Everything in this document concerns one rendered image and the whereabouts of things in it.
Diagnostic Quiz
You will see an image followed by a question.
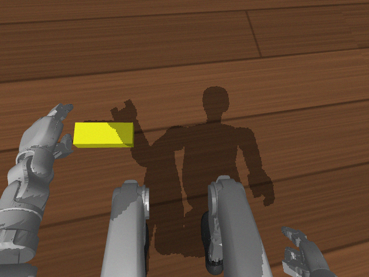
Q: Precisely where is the right robot foot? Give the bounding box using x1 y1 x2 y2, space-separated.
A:
201 211 223 275

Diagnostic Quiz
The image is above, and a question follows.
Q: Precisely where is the left robot hand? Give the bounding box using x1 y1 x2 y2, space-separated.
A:
19 103 74 159

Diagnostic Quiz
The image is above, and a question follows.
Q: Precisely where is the right robot hand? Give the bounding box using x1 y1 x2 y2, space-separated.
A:
281 226 330 277

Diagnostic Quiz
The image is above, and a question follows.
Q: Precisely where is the left robot arm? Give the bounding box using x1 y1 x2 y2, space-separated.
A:
0 147 55 277

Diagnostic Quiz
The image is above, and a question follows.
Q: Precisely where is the carton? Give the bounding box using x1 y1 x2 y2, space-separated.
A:
73 122 134 148

